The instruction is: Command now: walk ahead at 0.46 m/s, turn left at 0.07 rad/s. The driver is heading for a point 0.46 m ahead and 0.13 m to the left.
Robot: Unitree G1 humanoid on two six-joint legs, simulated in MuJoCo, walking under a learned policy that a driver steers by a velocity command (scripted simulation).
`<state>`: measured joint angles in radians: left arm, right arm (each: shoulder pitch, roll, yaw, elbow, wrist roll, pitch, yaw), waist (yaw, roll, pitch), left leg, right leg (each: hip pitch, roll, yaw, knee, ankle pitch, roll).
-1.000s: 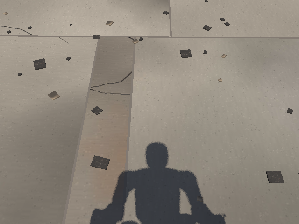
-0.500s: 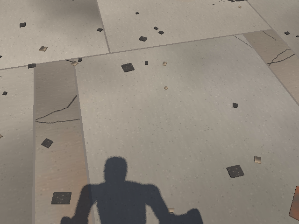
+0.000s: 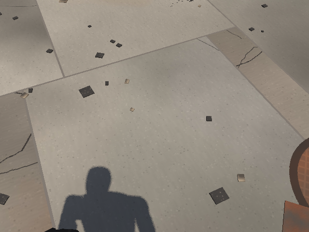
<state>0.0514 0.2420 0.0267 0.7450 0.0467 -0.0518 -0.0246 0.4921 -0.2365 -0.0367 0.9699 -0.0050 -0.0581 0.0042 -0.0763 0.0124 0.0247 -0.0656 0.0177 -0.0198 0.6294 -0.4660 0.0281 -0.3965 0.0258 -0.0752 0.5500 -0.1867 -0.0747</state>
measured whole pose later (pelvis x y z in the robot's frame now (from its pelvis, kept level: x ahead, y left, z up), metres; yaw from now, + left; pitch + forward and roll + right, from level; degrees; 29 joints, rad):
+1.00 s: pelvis +0.43 +0.03 +0.01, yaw +18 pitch -1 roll +1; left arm 0.22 0.20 0.01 0.93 0.02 -0.02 0.04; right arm 0.26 -0.22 -0.01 0.99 -0.01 -0.03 -0.03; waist -0.02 -0.01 0.05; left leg -0.10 -0.11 0.02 0.45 -0.33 0.10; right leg -0.30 -0.01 -0.04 0.50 -0.18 -0.03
